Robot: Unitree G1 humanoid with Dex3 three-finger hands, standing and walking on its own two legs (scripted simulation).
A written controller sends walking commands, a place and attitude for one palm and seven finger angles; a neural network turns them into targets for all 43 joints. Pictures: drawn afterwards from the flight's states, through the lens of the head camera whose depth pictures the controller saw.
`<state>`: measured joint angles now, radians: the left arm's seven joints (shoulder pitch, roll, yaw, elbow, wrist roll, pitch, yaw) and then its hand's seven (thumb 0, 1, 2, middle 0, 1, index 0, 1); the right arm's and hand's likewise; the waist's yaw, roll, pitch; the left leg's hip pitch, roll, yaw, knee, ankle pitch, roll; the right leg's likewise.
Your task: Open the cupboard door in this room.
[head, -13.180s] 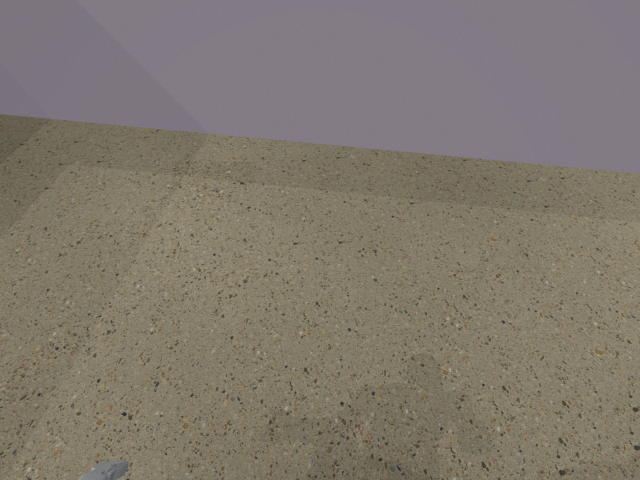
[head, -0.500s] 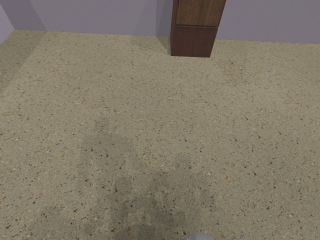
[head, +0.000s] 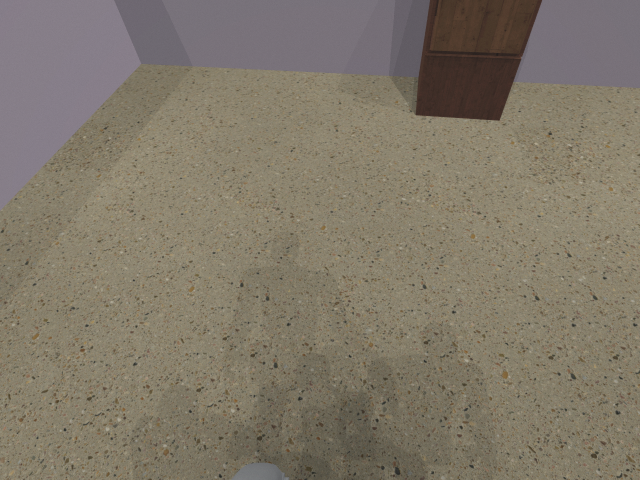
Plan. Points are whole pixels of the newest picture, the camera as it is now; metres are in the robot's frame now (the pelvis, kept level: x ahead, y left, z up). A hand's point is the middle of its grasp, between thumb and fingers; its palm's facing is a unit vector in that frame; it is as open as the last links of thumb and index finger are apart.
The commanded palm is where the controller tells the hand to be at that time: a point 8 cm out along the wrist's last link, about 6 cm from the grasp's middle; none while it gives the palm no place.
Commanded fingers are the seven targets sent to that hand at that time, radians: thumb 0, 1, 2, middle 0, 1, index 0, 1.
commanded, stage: turn or walk to find it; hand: left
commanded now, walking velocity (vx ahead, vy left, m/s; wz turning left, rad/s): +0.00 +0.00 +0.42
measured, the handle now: out of the picture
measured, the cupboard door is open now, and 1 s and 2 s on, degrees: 0 0 0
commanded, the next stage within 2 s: stand and wait in 0.44 s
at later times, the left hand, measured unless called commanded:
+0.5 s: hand out of the picture +0.00 +0.27 -0.17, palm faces +0.24 -0.94 -0.25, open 7.4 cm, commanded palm none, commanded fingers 0.00 0.90 0.90 -0.20 -0.30 -0.20 -0.30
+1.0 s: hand out of the picture -0.05 +0.17 -0.16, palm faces +0.29 -0.93 -0.24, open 7.3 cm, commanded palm none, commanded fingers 0.00 0.90 0.90 -0.20 -0.30 -0.20 -0.30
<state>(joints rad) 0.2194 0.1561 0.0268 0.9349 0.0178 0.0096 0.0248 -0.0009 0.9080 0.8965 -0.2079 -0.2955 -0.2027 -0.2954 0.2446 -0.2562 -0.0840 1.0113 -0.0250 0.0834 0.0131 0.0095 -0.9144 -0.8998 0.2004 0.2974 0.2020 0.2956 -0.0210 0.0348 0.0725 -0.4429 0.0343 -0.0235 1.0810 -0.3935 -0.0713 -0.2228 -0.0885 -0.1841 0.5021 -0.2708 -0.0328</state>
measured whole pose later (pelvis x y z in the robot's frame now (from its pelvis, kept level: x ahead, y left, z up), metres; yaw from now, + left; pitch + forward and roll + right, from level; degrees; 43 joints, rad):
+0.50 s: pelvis -0.02 +0.05 +0.00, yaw +11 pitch +0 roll +0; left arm 0.18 0.25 0.06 0.97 0.01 0.06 0.02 0.00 0.91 0.90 -0.20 -0.29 -0.20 -0.29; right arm 0.16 -0.19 -0.04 0.95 -0.02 0.02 0.00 0.01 -0.91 -0.90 0.21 0.30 0.21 0.30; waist 0.01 -0.02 0.06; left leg -0.20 -0.03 -0.01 0.44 -0.23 0.04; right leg -0.44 -0.08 -0.03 0.99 -0.41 0.10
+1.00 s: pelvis -0.03 -0.01 +0.00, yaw +14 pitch -1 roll +1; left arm 0.25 0.15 0.02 1.07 0.02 0.00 0.02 0.00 0.92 0.90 -0.21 -0.30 -0.20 -0.30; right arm 0.26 -0.20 -0.05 1.11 -0.01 0.05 -0.02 0.01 -0.91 -0.90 0.20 0.30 0.20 0.30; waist 0.01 0.04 0.04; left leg -0.25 0.05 0.00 0.69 -0.42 -0.03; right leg -0.21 0.00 -0.10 0.45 -0.23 -0.06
